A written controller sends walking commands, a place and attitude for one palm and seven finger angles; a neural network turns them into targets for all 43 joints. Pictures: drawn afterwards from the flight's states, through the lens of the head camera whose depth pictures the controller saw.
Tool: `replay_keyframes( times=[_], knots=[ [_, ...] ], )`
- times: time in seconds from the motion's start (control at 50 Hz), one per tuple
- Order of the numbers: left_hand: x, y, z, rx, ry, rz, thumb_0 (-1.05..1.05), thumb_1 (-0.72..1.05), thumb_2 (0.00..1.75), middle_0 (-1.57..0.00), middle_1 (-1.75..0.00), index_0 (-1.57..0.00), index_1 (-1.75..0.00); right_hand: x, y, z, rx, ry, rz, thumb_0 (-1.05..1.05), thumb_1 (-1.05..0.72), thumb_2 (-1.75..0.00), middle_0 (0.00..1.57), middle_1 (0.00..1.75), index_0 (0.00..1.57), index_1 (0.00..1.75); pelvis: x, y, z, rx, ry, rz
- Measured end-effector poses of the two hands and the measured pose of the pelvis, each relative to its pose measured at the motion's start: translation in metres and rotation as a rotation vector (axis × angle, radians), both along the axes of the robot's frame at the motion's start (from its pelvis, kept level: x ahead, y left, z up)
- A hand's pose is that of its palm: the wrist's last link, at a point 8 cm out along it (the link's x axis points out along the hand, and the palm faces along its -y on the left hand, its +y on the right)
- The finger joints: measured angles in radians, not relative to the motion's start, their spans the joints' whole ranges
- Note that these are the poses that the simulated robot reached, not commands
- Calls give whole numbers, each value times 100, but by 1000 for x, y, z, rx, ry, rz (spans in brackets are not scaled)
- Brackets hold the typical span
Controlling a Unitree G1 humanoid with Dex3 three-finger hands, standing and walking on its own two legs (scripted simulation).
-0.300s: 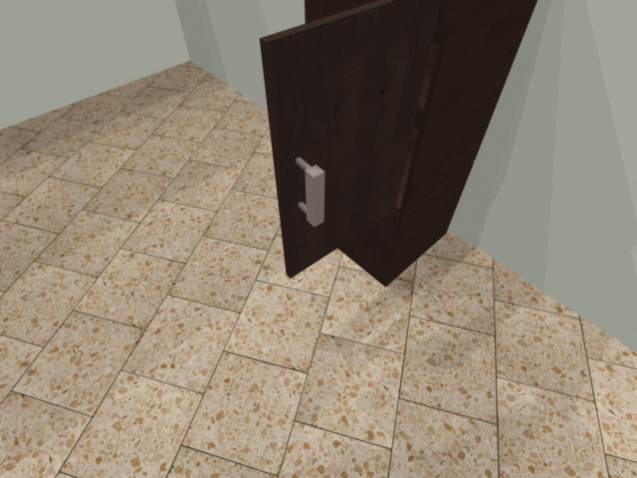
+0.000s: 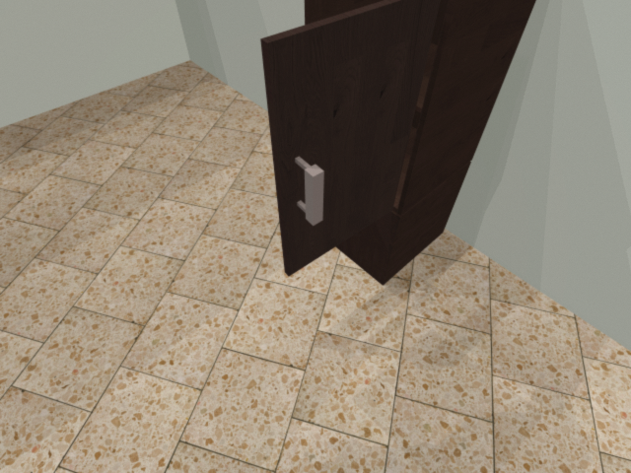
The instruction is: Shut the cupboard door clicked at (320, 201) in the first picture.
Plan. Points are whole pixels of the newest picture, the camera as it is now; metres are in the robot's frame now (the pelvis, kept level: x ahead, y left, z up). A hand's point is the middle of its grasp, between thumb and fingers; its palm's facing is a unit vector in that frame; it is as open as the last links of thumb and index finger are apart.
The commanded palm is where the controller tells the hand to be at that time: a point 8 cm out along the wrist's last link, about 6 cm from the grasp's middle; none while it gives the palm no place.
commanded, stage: look at it before walking up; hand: left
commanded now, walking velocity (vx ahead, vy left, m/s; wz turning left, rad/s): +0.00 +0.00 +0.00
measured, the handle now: (307, 190) +0.63 +0.06 -0.05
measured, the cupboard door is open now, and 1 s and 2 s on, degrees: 86 86 86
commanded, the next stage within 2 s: walk around to get in front in 0.54 s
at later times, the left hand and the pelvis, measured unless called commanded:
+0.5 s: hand out of the picture +0.08 +0.23 -0.16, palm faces -0.03 -0.95 -0.32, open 7.4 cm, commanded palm none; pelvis +0.00 +0.00 +0.00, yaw +0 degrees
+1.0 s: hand out of the picture +0.07 +0.19 -0.18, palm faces -0.14 -0.96 -0.25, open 7.4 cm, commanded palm none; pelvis -0.01 -0.01 -0.02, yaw -8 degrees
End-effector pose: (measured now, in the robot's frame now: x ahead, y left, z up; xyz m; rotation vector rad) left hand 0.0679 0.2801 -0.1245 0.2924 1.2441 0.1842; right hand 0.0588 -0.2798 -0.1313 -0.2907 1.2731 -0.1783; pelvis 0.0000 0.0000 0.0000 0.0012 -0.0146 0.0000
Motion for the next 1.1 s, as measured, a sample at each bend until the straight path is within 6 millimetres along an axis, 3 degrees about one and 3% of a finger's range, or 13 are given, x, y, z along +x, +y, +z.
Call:
replay_keyframes(
  times=[0.8,0.92,1.02,1.1],
  knots=[
    [15,-7,-2,11,7,-24,0,91,89,-20,-30,-20,-30,2,-9,-2,-13,-12,-36,0,-91,-90,21,30,20,30,4,-7,-2,0,11,-42],
    [7,-27,-17,-32,52,-63,0,91,89,-20,-30,-20,-30,-23,6,-11,21,-13,-116,0,-91,-90,21,30,20,30,-3,-8,-9,-1,8,-101],
    [5,-45,-28,-71,81,-105,0,91,89,-20,-30,-20,-30,-60,12,-21,39,17,-180,0,-91,-90,21,30,20,30,-13,-11,-16,19,3,-149],
    [12,-62,-25,-83,71,-119,0,91,89,-20,-30,-20,-30,-92,10,-27,52,72,-212,0,-91,-90,21,30,20,30,-20,-19,-17,15,-7,-170]
  ],
)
